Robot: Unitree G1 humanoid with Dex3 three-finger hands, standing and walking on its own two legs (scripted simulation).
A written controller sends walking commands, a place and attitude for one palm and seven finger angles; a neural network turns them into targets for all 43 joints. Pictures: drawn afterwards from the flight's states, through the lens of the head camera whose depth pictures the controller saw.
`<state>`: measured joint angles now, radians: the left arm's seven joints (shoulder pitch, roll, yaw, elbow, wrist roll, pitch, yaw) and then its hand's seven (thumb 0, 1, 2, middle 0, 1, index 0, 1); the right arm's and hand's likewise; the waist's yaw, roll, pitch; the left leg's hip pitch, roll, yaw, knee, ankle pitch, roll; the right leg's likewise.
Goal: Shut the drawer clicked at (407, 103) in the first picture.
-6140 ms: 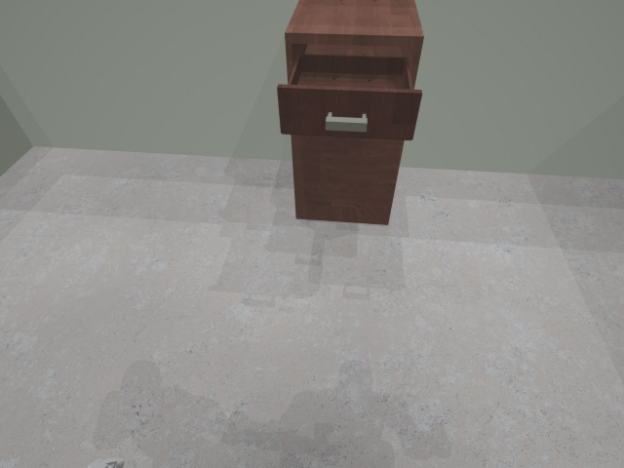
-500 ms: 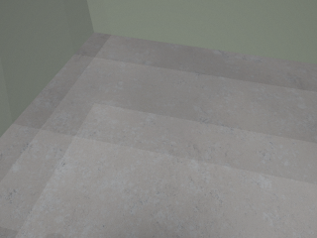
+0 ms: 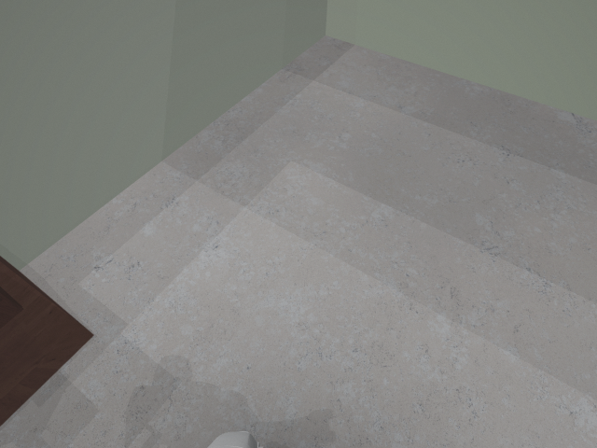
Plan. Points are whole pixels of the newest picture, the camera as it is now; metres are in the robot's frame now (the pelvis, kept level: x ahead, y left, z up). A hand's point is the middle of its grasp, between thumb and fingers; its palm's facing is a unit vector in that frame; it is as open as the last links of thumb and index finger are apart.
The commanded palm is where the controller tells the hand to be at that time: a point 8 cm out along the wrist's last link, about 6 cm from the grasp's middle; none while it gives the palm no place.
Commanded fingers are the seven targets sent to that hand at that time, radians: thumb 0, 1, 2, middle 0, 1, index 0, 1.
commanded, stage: turn to face it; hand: left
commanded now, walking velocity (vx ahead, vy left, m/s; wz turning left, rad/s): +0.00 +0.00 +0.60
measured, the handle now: out of the picture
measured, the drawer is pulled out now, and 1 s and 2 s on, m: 0.30 0.30 0.30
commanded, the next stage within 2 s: take the last steps up to it in 1.60 s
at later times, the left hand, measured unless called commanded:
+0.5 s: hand out of the picture +0.08 +0.24 -0.14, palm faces +0.29 -0.91 -0.29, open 7.4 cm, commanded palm none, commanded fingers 0.00 0.90 0.90 -0.20 -0.30 -0.20 -0.30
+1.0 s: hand out of the picture -0.14 +0.18 -0.17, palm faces +0.62 -0.74 -0.27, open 7.4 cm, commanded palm none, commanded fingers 0.00 0.90 0.90 -0.20 -0.30 -0.20 -0.30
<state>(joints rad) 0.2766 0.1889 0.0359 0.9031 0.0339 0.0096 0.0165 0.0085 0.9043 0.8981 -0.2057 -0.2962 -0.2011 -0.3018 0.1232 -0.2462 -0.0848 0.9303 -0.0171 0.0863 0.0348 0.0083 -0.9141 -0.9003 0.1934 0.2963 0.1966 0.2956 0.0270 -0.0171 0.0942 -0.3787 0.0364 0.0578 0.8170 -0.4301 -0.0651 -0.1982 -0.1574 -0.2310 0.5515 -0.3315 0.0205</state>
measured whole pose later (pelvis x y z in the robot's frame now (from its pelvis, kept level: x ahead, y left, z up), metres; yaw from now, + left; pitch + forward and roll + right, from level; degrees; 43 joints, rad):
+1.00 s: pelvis -0.03 +0.00 -0.01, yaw +37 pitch -1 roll +1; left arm 0.30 0.24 0.06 0.92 0.03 0.03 0.02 0.01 0.90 0.90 -0.21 -0.30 -0.20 -0.30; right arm 0.12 -0.26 -0.07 0.92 -0.01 0.06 0.03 0.01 -0.91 -0.90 0.19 0.30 0.20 0.30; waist 0.03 -0.03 0.08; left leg -0.28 0.02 0.09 0.63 -0.34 -0.04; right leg -0.24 -0.18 -0.29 0.62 -0.34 0.02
